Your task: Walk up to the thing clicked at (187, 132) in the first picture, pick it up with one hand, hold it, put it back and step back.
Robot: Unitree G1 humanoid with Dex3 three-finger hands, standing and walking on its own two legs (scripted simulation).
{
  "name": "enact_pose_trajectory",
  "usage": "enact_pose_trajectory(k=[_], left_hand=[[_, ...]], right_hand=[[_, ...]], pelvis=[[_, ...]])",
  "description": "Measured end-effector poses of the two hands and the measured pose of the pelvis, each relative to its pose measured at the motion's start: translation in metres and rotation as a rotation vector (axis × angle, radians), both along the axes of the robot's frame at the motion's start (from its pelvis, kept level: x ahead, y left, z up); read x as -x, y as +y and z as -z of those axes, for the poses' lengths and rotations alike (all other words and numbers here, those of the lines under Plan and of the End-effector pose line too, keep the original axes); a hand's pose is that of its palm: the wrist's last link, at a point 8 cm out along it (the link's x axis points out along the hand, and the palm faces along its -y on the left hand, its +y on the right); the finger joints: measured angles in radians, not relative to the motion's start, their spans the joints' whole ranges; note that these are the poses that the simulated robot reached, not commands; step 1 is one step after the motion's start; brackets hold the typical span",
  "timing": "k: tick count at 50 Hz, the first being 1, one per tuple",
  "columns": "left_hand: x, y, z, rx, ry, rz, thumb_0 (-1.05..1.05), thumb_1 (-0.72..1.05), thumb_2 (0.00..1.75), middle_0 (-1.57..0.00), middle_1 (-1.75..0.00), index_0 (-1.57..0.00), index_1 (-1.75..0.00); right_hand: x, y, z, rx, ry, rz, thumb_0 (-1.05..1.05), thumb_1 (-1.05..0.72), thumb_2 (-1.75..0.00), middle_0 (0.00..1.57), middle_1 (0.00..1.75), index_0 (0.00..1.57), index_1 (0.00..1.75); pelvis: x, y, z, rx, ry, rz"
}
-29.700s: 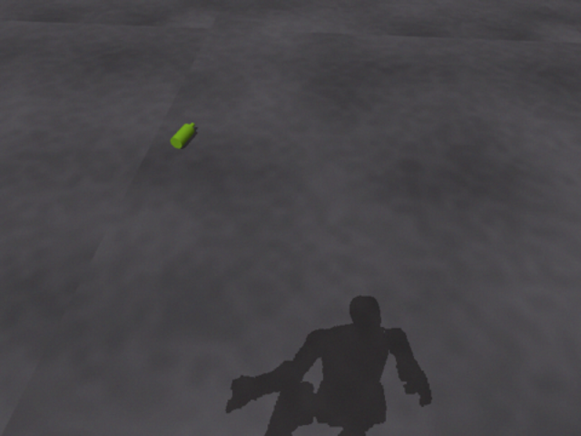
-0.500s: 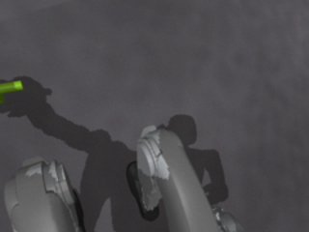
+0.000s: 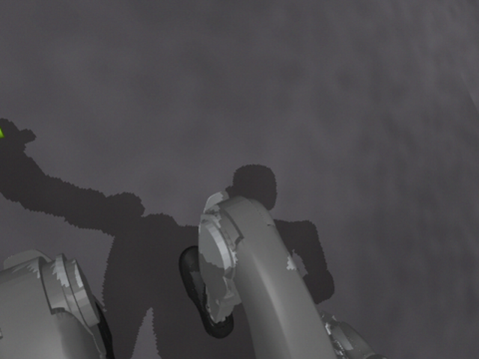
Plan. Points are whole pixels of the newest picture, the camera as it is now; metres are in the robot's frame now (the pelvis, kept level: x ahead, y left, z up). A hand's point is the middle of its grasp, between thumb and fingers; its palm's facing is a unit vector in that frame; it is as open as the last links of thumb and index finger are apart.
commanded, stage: rest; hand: left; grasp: from above
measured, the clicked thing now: out of the picture +0.48 +0.31 -0.26
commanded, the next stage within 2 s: open in 0.70 s
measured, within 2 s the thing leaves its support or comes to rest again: rests again in 1.24 s
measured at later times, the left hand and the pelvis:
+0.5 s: hand out of the picture +0.47 +0.32 -0.24, palm faces -0.45 -0.14 -0.88, open 9.6 cm; pelvis +0.00 +0.00 +0.00, yaw -1 degrees
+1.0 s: hand out of the picture +0.47 +0.32 -0.24, palm faces -0.45 -0.14 -0.88, open 9.7 cm; pelvis -0.01 +0.00 +0.00, yaw -2 degrees
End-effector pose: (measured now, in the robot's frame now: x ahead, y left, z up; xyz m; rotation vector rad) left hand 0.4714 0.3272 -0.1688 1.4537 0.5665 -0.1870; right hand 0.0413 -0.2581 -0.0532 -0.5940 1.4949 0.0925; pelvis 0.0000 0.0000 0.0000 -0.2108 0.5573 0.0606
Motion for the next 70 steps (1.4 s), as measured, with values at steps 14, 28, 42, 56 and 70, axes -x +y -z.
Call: enact_pose_trajectory(k=[14,28,42,56,70], left_hand=[[0.001,0.0,0.009,0.007,-0.001,-0.004,0.0,0.09,0.29,-0.78,-0.35,-0.81,-0.34],[0.0,-0.001,0.015,0.006,-0.001,-0.004,0.0,0.1,0.27,-0.79,-0.35,-0.81,-0.33],[-0.003,-0.001,0.016,0.005,-0.001,-0.005,0.0,0.1,0.25,-0.8,-0.34,-0.82,-0.33],[-0.006,0.003,0.009,-0.006,-0.027,-0.008,0.0,0.06,0.44,-0.59,-0.53,-0.62,-0.5],[-0.007,0.001,0.011,0.005,-0.009,-0.009,0.0,-0.23,0.73,-0.3,-0.81,-0.33,-0.79]], right_hand=[[-0.001,0.006,-0.003,-0.017,-0.007,-0.033,0.0,-0.9,-0.9,0.2,0.3,0.2,0.3],[-0.001,0.009,-0.005,-0.023,-0.01,-0.061,0.0,-0.9,-0.9,0.2,0.3,0.2,0.3],[0.003,0.011,-0.009,-0.03,-0.011,-0.082,0.0,-0.9,-0.9,0.2,0.3,0.2,0.3],[0.007,0.013,-0.011,-0.031,-0.017,-0.091,0.0,-0.9,-0.89,0.2,0.3,0.2,0.3],[0.007,0.014,-0.012,-0.036,-0.013,-0.09,0.0,-0.9,-0.9,0.2,0.3,0.2,0.3]], pelvis=[[0.002,0.002,0.001,0.012,-0.018,0.006],[0.003,0.002,0.002,0.021,-0.032,0.013],[0.006,0.003,0.003,0.028,-0.049,0.019],[0.007,0.003,0.003,0.033,-0.058,0.022],[0.008,0.003,0.002,0.034,-0.058,0.022]])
